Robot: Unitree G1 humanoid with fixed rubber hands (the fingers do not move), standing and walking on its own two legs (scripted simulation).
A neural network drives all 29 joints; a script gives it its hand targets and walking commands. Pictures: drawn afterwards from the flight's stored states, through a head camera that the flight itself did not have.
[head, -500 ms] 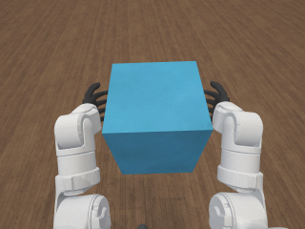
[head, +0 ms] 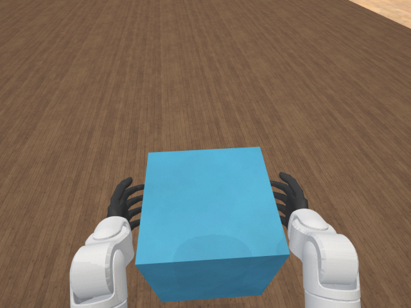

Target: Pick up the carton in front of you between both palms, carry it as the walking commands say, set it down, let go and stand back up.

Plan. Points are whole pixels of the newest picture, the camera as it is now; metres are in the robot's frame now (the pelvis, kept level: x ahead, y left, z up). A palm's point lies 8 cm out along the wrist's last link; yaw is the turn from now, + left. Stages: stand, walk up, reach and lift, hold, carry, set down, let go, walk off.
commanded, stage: carry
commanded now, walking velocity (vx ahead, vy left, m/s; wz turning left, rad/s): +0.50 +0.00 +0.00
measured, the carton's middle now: (208, 228) +0.28 +0.01 +0.03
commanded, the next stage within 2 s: none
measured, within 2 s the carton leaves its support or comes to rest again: neither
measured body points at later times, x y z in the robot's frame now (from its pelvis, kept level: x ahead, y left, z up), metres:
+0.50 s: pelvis +0.32 +0.02 +0.00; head +0.28 +0.02 +0.45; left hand +0.57 +0.17 +0.10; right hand +0.57 -0.13 +0.10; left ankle +0.47 +0.13 -0.72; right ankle +0.14 -0.09 -0.72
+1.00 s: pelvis +0.65 +0.01 +0.00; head +0.61 +0.00 +0.45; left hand +0.89 +0.16 +0.11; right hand +0.89 -0.15 +0.10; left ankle +0.48 +0.13 -0.72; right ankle +0.77 -0.10 -0.73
